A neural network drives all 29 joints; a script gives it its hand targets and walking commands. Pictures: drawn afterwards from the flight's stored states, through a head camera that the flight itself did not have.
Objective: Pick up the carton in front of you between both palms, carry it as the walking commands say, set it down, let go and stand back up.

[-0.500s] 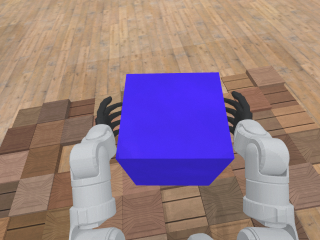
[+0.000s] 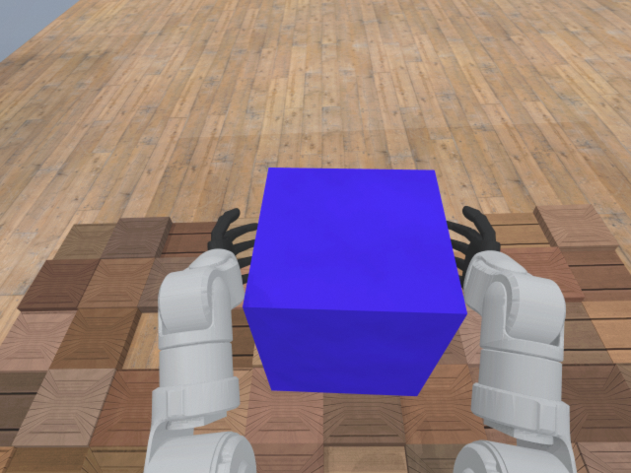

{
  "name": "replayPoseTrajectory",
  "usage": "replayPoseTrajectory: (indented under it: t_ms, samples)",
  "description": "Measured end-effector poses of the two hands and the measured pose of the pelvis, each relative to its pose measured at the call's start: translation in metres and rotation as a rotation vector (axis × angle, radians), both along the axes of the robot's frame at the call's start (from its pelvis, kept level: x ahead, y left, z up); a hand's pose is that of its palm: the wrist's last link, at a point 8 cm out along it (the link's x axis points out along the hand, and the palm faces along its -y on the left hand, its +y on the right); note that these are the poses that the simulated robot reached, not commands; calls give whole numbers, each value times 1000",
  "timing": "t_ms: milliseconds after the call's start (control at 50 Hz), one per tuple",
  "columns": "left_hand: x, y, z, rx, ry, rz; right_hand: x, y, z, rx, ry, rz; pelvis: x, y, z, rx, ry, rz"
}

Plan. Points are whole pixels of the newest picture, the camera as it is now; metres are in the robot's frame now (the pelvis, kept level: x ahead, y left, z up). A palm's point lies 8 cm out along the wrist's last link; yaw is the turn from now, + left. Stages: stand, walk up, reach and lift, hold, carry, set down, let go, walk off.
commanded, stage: carry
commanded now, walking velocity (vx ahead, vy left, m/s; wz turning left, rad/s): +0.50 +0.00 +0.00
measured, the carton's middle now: (347, 288) +0.36 +0.00 +0.04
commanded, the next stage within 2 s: none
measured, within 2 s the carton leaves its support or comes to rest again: neither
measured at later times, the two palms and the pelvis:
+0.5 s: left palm (194, 207) +0.44 +0.21 +0.12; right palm (416, 186) +0.45 -0.09 +0.14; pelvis +0.11 +0.05 -0.02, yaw +0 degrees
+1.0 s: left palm (198, 130) +0.67 +0.27 +0.09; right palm (363, 119) +0.68 -0.03 +0.10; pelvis +0.38 +0.10 +0.00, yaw -1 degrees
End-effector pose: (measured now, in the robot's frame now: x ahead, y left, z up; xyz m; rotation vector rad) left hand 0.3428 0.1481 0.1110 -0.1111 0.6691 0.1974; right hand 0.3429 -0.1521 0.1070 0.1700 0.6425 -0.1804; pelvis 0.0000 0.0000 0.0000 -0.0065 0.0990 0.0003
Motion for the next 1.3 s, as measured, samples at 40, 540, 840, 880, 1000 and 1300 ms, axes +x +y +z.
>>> replayPoseTrajectory:
  t_ms: [40,540,840,880,1000,1300]
  samples:
    - [8,0,-4,-15,-19,-3,7,0,0,-19,-19,-1,5,2,-2,-3,14,-12]
    - [109,75,-1,-63,-99,-4,119,78,38,-118,-97,34,135,60,-24,-29,-64,-24]
    - [260,78,-19,-48,-28,-69,232,80,-12,-55,-26,-71,292,98,-6,-55,-45,-33]
    - [283,85,-19,-16,-57,-60,262,86,-15,-51,-56,-44,319,99,-12,-67,-51,-38]
    - [325,118,-19,-29,-36,34,335,119,-8,-61,-37,50,379,103,-1,-51,-67,-7]
    - [560,159,49,0,-197,-79,543,159,59,-90,-187,-22,575,165,-14,0,-50,-41]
